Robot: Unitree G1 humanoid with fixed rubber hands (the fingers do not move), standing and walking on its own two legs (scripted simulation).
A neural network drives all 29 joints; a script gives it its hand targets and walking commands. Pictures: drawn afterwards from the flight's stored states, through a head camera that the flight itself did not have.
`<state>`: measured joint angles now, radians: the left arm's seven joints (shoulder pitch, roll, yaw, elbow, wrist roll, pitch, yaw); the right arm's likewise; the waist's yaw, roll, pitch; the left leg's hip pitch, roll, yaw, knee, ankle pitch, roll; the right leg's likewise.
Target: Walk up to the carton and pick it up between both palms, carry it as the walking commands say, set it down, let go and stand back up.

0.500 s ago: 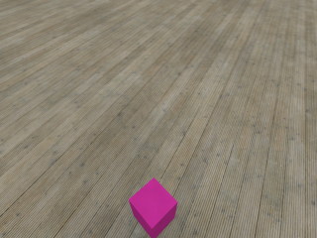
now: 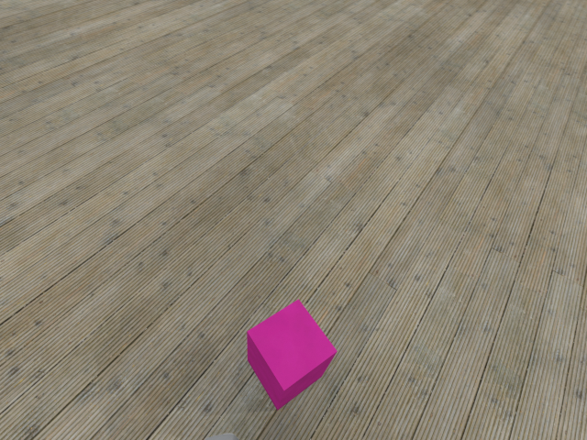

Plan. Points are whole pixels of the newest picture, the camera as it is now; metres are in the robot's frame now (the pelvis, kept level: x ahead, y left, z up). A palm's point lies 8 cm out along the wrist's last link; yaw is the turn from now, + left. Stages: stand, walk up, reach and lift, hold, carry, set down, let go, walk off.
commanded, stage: walk up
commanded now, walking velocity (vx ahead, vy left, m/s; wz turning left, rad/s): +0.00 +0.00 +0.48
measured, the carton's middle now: (287, 356) +0.42 -0.02 -0.61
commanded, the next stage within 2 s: none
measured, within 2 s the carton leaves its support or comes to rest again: neither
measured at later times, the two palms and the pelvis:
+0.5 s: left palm out of the picture +0.09 +0.16 -0.12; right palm out of the picture -0.01 -0.36 -0.07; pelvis -0.01 -0.09 +0.03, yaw +14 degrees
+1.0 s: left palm out of the picture -0.09 -0.07 -0.12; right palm (510, 349) +0.30 -0.36 -0.10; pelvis +0.06 -0.25 +0.02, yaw +30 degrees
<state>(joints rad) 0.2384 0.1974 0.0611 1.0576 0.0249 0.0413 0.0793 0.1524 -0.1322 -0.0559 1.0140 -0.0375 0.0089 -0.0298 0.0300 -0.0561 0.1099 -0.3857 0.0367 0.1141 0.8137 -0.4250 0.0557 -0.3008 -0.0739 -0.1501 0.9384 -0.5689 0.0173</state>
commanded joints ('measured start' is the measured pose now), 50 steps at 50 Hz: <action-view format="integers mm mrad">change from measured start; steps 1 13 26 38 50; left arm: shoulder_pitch -155 -192 -172 -71 254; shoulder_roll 14 68 83 116 120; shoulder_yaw -5 27 -20 -12 -26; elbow -165 -230 -282 -237 -47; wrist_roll -7 56 -16 -9 -9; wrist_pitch -17 69 52 -27 -73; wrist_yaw -19 -86 -119 -60 -29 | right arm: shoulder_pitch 232 340 249 141 25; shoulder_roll -204 -285 -357 -188 -88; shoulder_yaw -38 -88 -130 -69 2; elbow -28 -77 -121 -101 -80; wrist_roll -6 -33 -44 -15 28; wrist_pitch -16 5 20 51 -10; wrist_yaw -26 -45 -26 9 3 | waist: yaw -104 -85 -102 -73 -24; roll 300 59 447 -80 0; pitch -98 -193 -149 -34 -157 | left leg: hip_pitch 330 360 118 -234 112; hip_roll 321 328 215 9 -37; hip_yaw -596 -712 -568 -97 -101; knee -476 -462 -530 439 -243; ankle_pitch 901 432 236 22 40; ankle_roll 174 102 25 -47 -17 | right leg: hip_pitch -382 -392 -2 42 242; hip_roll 5 0 80 -167 -226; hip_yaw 145 251 168 243 248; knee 418 283 -311 -752 -571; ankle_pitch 25 251 159 230 1137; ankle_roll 1 48 55 -159 -96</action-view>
